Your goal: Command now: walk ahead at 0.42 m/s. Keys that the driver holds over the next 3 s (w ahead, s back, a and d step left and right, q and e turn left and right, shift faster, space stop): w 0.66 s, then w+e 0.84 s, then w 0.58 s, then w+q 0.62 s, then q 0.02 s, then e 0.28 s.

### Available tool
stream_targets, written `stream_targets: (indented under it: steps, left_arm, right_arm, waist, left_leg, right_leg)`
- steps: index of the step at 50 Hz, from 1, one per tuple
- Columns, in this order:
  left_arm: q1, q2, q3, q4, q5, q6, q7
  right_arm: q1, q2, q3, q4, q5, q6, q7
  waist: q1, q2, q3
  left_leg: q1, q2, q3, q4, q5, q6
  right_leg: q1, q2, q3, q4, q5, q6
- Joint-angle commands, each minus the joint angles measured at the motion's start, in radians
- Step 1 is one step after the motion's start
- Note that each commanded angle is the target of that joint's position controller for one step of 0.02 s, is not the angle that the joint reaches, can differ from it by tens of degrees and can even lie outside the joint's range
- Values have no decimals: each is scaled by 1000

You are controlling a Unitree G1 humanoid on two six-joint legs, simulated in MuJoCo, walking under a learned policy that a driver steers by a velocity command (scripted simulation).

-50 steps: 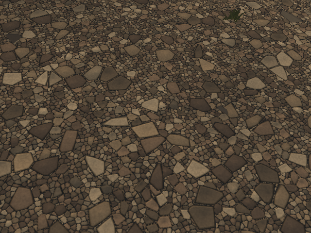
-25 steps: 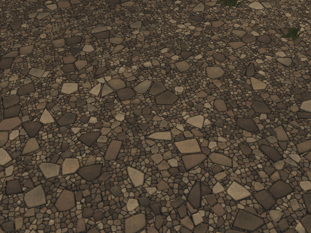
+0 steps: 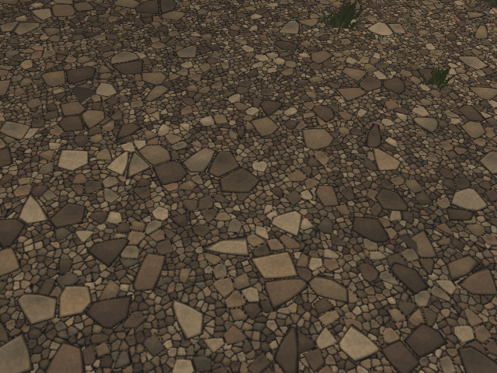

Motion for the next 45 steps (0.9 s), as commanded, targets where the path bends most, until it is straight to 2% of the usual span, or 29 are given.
stream_targets:
  steps: [1,3,5,7,9,10,11,12,13,14,15,16,17,18,19,22,25,29,33,35,37,38,39,40,41,42,43,44,45]
  left_arm:
    - [-170,5,-11,-107,8,-18,-13]
    - [-220,3,-17,-125,3,-21,-18]
    - [-255,16,-17,-141,-2,-22,-22]
    - [-269,36,-12,-157,-5,-25,-26]
    - [-245,64,-2,-158,-3,-30,-28]
    - [-199,85,9,-149,1,-30,-25]
    - [-96,113,26,-121,4,-28,-18]
    - [73,150,48,-72,4,-23,-7]
    - [255,224,64,-41,14,-16,7]
    - [286,260,66,-24,20,-17,-5]
    - [232,162,42,-30,4,-21,-6]
    - [159,126,31,-38,3,-21,-1]
    - [95,114,26,-48,13,-22,-1]
    - [58,92,22,-51,26,-25,-3]
    - [40,74,17,-50,39,-31,-3]
    - [48,73,17,-28,24,-46,-1]
    - [94,106,23,-4,19,-44,12]
    - [167,130,23,21,8,-31,24]
    - [260,141,21,61,2,-9,26]
    - [294,143,22,78,0,7,30]
    - [287,160,29,80,-2,20,37]
    - [268,175,33,75,-1,23,40]
    - [244,172,30,68,2,26,40]
    - [226,132,13,43,16,22,39]
    - [346,8,-23,17,14,2,33]
    - [341,56,-14,36,-3,-14,29]
    - [250,141,14,12,-31,-16,29]
    - [188,136,16,-6,-31,-14,32]
    - [159,119,19,-14,-18,-7,36]
  right_arm:
    - [2,-160,-39,-50,6,-5,-14]
    - [15,-180,-44,-37,3,0,-19]
    - [30,-191,-47,-20,6,0,-18]
    - [25,-193,-49,-4,15,0,-18]
    - [9,-202,-54,7,19,5,-20]
    - [-5,-214,-58,8,16,9,-22]
    - [-19,-217,-58,8,14,16,-24]
    - [-23,-204,-51,4,7,22,-29]
    - [-3,-153,-29,-20,-19,22,-33]
    - [141,-25,3,-21,6,3,-22]
    - [41,-139,-19,-14,32,-14,-19]
    - [-74,-184,-33,-45,48,-23,-15]
    - [-124,-180,-30,-52,35,-29,-21]
    - [-144,-173,-35,-52,15,-29,-24]
    - [-119,-159,-35,-46,12,-20,-22]
    - [-115,-123,-29,-38,8,5,-22]
    - [-232,-119,-24,-73,-5,4,-24]
    - [-377,-86,-8,-103,-1,-17,-7]
    - [-504,-83,1,-145,12,-28,19]
    - [-551,-92,-1,-172,11,-35,33]
    - [-517,-117,-9,-171,9,-41,39]
    - [-457,-141,-19,-157,8,-45,37]
    - [-321,-180,-40,-119,6,-47,30]
    - [-140,-237,-61,-81,-8,-47,18]
    - [-30,-335,-87,-59,-27,-37,10]
    - [-12,-245,-66,-56,-18,-29,9]
    - [-84,-188,-46,-58,-12,-25,5]
    - [-154,-159,-36,-61,-8,-24,2]
    - [-212,-129,-27,-54,-7,-27,5]
  waist:
    - [-16,103,60]
    - [-30,122,75]
    - [-36,135,96]
    - [-21,140,115]
    - [11,145,99]
    - [41,157,59]
    - [100,161,-14]
    - [176,148,-121]
    - [223,-5,-275]
    - [126,-291,-410]
    - [165,-173,-295]
    - [151,-110,-146]
    - [117,-15,-80]
    - [87,0,-42]
    - [53,-33,-45]
    - [29,-42,-14]
    - [56,-10,36]
    - [113,0,51]
    - [161,2,78]
    - [161,-3,86]
    - [123,-28,60]
    - [83,-47,23]
    - [6,-42,-65]
    - [-75,-17,-216]
    - [-52,216,-397]
    - [-70,262,-468]
    - [-67,194,-277]
    - [-40,147,-164]
    - [-9,118,-79]
  left_leg:
    - [94,222,-174,-151,274,143]
    - [41,211,-130,-162,254,137]
    - [7,231,-122,-172,236,137]
    - [36,262,-122,-162,263,128]
    - [92,284,-110,-113,391,107]
    - [113,279,-94,-47,560,93]
    - [108,254,-62,82,739,72]
    - [23,210,-29,279,781,42]
    - [-210,144,2,621,416,5]
    - [-541,-39,-77,937,-311,-48]
    - [-652,13,-155,1033,-297,-34]
    - [-700,64,-115,1023,-197,-21]
    - [-651,115,-89,976,-104,-17]
    - [-608,146,-84,925,-50,-19]
    - [-547,172,-94,900,-11,-18]
    - [-531,191,-74,824,26,-40]
    - [-627,200,-63,670,167,-69]
    - [-589,160,-16,400,370,-69]
    - [-610,128,2,269,376,-56]
    - [-623,110,-7,227,304,-40]
    - [-552,87,-8,189,224,-21]
    - [-449,61,9,177,188,-6]
    - [-241,42,31,147,215,23]
    - [81,144,-54,216,256,76]
    - [512,423,-473,196,121,221]
    - [522,480,-690,69,9,248]
    - [383,439,-534,38,-37,192]
    - [232,399,-399,6,-2,161]
    - [97,357,-302,-41,50,145]
  right_leg:
    - [-181,-10,-11,-187,131,39]
    - [-107,12,-28,-305,218,51]
    - [-48,27,-33,-362,263,47]
    - [-39,26,-16,-403,260,21]
    - [2,36,-17,-434,221,-12]
    - [75,59,-35,-438,195,-31]
    - [217,90,-62,-446,184,-57]
    - [451,88,-59,-432,189,-86]
    - [763,-129,203,-409,144,-152]
    - [996,-325,733,-597,-201,-300]
    - [909,-293,763,-702,-339,-255]
    - [764,-267,599,-711,-278,-215]
    - [615,-234,486,-724,-135,-197]
    - [505,-193,399,-742,-26,-193]
    - [441,-165,344,-766,26,-190]
    - [352,-142,244,-834,97,-215]
    - [368,-134,183,-863,183,-218]
    - [408,-92,87,-857,255,-172]
    - [535,-135,90,-814,272,-171]
    - [606,-167,126,-760,330,-167]
    - [646,-184,155,-696,426,-150]
    - [641,-175,155,-631,557,-140]
    - [596,-130,124,-488,664,-115]
    - [422,-77,96,-249,539,-82]
    - [7,83,16,149,83,-2]
    - [-112,102,135,294,-333,3]
    - [-189,44,141,350,-281,0]
    - [-187,-5,106,325,-194,1]
    - [-158,-33,95,269,-135,7]
Next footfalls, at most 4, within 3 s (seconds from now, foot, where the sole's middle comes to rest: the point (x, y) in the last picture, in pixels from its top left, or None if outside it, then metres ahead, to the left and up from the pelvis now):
0.24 right None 0.31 -0.15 -0.78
0.80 left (207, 327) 0.63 0.07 -0.78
1.32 right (304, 255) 0.86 -0.23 -0.78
1.82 left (279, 170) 1.22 -0.19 -0.78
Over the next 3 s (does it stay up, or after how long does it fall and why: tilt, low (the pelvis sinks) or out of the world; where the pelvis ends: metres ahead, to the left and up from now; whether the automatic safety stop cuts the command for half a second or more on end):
stays up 1.55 -0.42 -0.01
